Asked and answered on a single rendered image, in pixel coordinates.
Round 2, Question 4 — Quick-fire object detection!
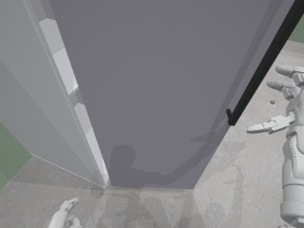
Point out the handle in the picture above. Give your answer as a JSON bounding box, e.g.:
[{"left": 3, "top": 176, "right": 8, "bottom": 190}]
[{"left": 226, "top": 0, "right": 304, "bottom": 126}]

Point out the robot right forearm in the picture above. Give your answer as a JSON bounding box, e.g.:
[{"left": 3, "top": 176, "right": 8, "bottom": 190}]
[{"left": 280, "top": 125, "right": 304, "bottom": 228}]

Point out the robot right hand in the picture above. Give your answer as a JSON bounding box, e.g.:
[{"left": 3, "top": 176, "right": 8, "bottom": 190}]
[{"left": 246, "top": 65, "right": 304, "bottom": 135}]

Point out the fridge door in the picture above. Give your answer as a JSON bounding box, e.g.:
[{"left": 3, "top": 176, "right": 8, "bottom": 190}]
[{"left": 48, "top": 0, "right": 295, "bottom": 190}]

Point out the robot left hand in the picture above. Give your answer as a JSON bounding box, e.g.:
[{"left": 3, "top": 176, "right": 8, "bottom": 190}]
[{"left": 47, "top": 198, "right": 83, "bottom": 228}]

